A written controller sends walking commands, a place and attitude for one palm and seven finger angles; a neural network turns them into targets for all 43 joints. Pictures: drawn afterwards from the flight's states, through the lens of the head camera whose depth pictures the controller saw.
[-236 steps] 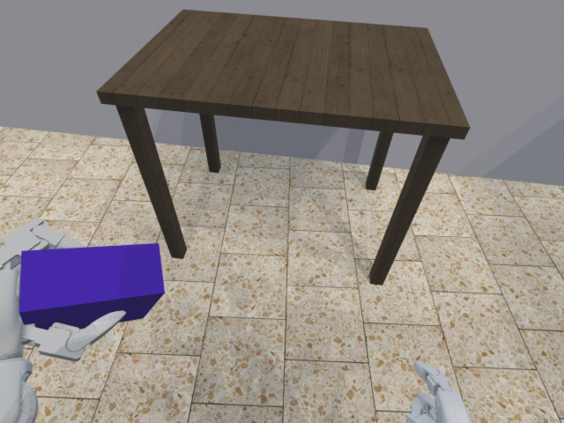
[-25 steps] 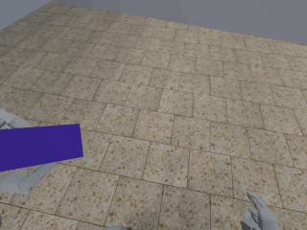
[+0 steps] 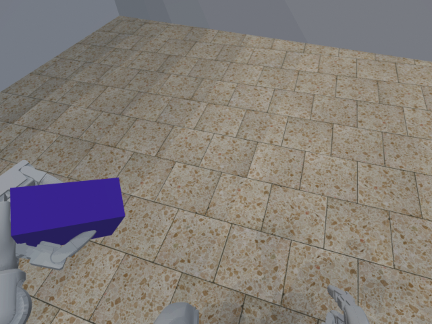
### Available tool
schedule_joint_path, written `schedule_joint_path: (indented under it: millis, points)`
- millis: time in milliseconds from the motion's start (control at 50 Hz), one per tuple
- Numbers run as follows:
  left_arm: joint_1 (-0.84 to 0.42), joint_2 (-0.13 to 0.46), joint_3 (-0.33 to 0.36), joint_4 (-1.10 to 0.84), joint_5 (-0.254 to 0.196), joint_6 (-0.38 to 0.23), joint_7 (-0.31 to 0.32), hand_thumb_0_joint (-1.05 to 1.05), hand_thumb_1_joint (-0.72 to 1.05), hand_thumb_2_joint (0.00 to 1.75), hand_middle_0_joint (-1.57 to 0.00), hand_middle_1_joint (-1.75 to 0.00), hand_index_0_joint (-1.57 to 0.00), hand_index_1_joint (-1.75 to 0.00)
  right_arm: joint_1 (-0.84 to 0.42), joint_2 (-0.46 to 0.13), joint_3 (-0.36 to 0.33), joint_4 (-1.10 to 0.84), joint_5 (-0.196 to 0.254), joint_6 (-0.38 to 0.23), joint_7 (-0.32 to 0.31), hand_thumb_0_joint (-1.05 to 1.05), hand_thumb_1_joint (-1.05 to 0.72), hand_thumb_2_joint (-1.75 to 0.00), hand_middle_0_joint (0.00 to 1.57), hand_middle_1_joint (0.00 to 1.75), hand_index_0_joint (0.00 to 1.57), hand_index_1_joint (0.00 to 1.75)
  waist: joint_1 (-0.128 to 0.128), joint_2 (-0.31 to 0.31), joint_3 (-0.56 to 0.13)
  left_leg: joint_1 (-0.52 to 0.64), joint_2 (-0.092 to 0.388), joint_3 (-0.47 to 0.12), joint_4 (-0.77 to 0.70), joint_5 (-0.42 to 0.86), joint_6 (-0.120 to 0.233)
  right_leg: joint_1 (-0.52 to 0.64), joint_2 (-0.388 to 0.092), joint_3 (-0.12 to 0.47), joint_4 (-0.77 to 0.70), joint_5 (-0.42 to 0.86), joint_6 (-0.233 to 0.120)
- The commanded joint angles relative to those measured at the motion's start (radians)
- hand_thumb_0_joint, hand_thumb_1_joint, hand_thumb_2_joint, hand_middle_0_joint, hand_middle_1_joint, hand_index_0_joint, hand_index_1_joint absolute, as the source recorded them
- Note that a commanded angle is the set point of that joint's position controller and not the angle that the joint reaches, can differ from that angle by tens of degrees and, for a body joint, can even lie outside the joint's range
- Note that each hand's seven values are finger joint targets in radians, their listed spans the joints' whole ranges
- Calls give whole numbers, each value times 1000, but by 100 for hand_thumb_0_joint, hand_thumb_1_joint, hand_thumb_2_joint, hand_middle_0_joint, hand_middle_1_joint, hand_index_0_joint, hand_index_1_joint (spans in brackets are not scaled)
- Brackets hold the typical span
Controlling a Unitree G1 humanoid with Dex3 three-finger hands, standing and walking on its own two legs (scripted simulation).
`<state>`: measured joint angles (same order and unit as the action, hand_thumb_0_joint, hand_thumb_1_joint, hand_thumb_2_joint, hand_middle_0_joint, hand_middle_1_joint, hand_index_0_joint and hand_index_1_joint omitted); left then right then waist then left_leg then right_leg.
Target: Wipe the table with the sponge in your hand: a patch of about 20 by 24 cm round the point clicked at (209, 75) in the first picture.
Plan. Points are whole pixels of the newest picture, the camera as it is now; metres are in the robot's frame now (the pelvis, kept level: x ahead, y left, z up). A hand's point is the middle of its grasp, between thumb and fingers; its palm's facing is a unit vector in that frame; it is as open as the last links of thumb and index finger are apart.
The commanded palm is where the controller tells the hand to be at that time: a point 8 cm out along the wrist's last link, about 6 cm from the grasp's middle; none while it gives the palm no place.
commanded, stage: walk around to get in front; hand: left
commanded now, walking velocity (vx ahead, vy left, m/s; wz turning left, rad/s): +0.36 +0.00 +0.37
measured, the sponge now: (85, 213) +0.24 +0.20 +0.15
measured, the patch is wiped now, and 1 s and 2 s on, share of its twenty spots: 0.00 0.00 0.00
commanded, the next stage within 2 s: turn to face it in 0.66 s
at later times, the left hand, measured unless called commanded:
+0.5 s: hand (54, 154) +0.30 +0.25 +0.20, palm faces +0.51 -0.74 -0.44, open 9.4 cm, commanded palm +0.25 +0.29 +0.19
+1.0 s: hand (56, 127) +0.38 +0.30 +0.18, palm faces +0.65 -0.64 -0.41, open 9.4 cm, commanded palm +0.31 +0.31 +0.19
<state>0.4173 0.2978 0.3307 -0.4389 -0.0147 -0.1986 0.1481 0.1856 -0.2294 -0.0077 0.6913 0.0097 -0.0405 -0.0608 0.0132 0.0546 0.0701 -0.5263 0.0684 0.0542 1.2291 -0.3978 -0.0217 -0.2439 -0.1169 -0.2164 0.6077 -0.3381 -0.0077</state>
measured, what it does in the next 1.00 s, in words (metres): walks ahead, turning left: left foot, then right foot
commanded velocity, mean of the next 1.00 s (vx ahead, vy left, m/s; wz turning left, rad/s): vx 0.23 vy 0.00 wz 0.15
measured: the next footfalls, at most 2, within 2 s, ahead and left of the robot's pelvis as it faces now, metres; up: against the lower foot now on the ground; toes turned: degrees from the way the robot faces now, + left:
left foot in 0.22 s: +0.20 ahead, +0.13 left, +0.00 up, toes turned +14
right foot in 0.60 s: +0.25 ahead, -0.15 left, +0.00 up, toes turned +2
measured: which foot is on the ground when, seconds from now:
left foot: up 0.00-0.20, down 0.22-0.60, up 0.62-0.90, down 0.92-1.00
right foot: down 0.00-0.22, up 0.24-0.58, down 0.60-0.92, up 0.94-1.00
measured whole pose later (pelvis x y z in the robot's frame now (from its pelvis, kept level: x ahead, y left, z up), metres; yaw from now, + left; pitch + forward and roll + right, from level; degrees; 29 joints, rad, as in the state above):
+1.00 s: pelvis +0.23 +0.00 -0.01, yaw +15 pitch -1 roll +1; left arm 0.41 0.42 0.41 -0.56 -0.02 -0.24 0.19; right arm 0.11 -0.21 -0.05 0.56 0.01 -0.04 -0.08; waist 0.03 -0.05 0.12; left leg -0.36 0.09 0.21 0.63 -0.24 0.03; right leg -0.35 -0.10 -0.07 1.02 -0.56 0.03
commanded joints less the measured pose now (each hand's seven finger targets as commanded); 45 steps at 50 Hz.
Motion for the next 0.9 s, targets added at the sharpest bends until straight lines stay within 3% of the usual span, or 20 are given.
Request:
schedule_joint_path:
  millis: [0,100,160,180,200,220,240,300,360,520,540,560,580,600,640,720,800,840,860,880]
  points:
    - [-34,260,169,-312,-5,-90,30,0,10,130,-120,-160,-120,-160,-95,-62,-37,-207,-4,-48,1,0,-90,-90,20,30,20,30,-6,-166,-95,-130,57,19,-202,58,-4,207,-258,160,-284,443,-120]
    - [79,248,203,-352,-19,-85,61,0,10,130,-120,-160,-120,-160,-68,-40,-51,-278,-6,-45,5,0,-90,-90,20,30,20,30,35,-228,-139,26,-8,168,-559,90,12,261,-235,105,-209,581,-117]
    - [51,219,166,-330,-19,-77,69,0,10,130,-120,-160,-120,-160,-5,-56,-70,-270,-5,-40,-7,0,-90,-90,20,30,20,30,-22,-166,-214,300,-74,214,-736,224,22,178,-188,9,49,569,-56]
    - [12,230,165,-360,-15,-92,68,0,10,130,-120,-160,-120,-160,2,-68,-76,-279,-2,-42,-12,0,-90,-90,20,30,20,30,-41,-58,-264,482,-43,149,-763,267,55,58,-148,-14,251,495,-15]
    - [1,234,175,-378,-16,-108,68,0,10,130,-120,-160,-120,-160,-18,-95,-86,-283,-3,-45,-11,0,-90,-90,20,30,20,30,-38,200,-291,635,166,-188,-804,413,169,-164,-27,-8,511,63,35]
    - [-36,248,177,-372,-19,-116,68,0,10,130,-120,-160,-120,-160,-22,-98,-75,-287,1,-53,3,0,-90,-90,20,30,20,30,-31,283,-276,666,363,-551,-852,649,300,-347,65,102,699,-312,38]
    - [-46,304,195,-298,-6,-104,47,0,10,130,-120,-160,-120,-160,-34,-102,-68,-262,-1,-58,10,0,-90,-90,20,30,20,30,-33,193,-239,580,389,-586,-885,504,321,-413,12,208,757,-263,30]
    - [-6,288,211,-407,-9,-109,24,0,10,130,-120,-160,-120,-160,-56,-81,-76,-245,11,-67,15,0,-90,-90,20,30,20,30,-11,128,-187,425,306,-388,-898,275,291,-440,-40,213,690,-160,51]
    - [57,244,191,-468,-20,-114,18,0,10,130,-120,-160,-120,-160,-63,-73,-61,-238,8,-99,21,0,-90,-90,20,30,20,30,1,209,-185,247,212,-186,-949,135,211,-261,-30,134,478,-35,60]
    - [-52,171,111,-206,-13,-67,11,0,10,130,-120,-160,-120,-160,-41,-68,-38,-198,-1,-102,-19,0,-90,-90,20,30,20,30,3,97,-136,178,159,-129,-831,-108,152,45,76,13,-54,-40,80]
    - [-83,173,97,-186,-7,-52,11,0,10,130,-120,-160,-120,-160,-45,-61,-33,-197,2,-96,-20,0,-90,-90,20,30,20,30,4,35,-131,137,120,-96,-719,-135,124,102,55,53,-142,-49,66]
    - [-116,194,92,-188,5,-40,11,0,10,130,-120,-160,-120,-160,-37,-36,-25,-200,4,-88,-19,0,-90,-90,20,30,20,30,4,-139,-129,24,40,-18,-474,-159,89,163,-91,251,-286,-152,6]
    - [-146,255,115,-199,3,-29,18,0,10,130,-120,-160,-120,-160,-78,-20,-15,-218,1,-88,-19,0,-90,-90,20,30,20,30,19,-411,-86,-206,-69,39,-157,-213,33,240,-340,627,-388,-112,-111]
    - [-175,284,137,-225,-12,-28,29,0,10,130,-120,-160,-120,-160,-114,-61,-23,-218,-10,-103,-16,0,-90,-90,20,30,20,30,28,-356,-86,-250,-29,-64,12,-145,17,206,-423,698,-412,-85,-163]
    - [-131,258,123,-256,-14,-48,18,0,10,130,-120,-160,-120,-160,-105,-66,-27,-197,-9,-91,-8,0,-90,-90,20,30,20,30,12,-247,-36,-241,18,-79,104,-39,-12,159,-355,508,-369,79,-144]
    - [-49,267,166,-330,-4,-65,30,0,10,130,-120,-160,-120,-160,-116,-51,-28,-221,-12,-61,-9,0,-90,-90,20,30,20,30,4,-201,-78,-96,35,24,-186,-14,-18,188,-275,140,-254,537,-94]
    - [55,256,199,-378,-19,-69,57,0,10,130,-120,-160,-120,-160,-93,-28,-36,-271,-8,-48,-4,0,-90,-90,20,30,20,30,24,-239,-155,90,-30,160,-562,65,-6,214,-215,98,-142,724,-97]
    - [22,237,183,-401,-21,-74,65,0,10,130,-120,-160,-120,-160,-51,-41,-49,-269,-5,-42,-13,0,-90,-90,20,30,20,30,-15,-168,-228,301,-74,201,-758,276,-14,173,-140,69,-22,667,-50]
    - [31,230,169,-394,-19,-81,65,0,10,130,-120,-160,-120,-160,-40,-58,-63,-275,2,-42,-23,0,-90,-90,20,30,20,30,-25,-77,-262,435,-22,157,-815,360,-6,124,-108,64,96,547,-20]
    - [-6,227,159,-415,-20,-97,66,0,10,130,-120,-160,-120,-160,-39,-81,-70,-283,5,-44,-23,0,-90,-90,20,30,20,30,-25,89,-290,583,128,-8,-795,569,57,-43,-25,48,249,199,15]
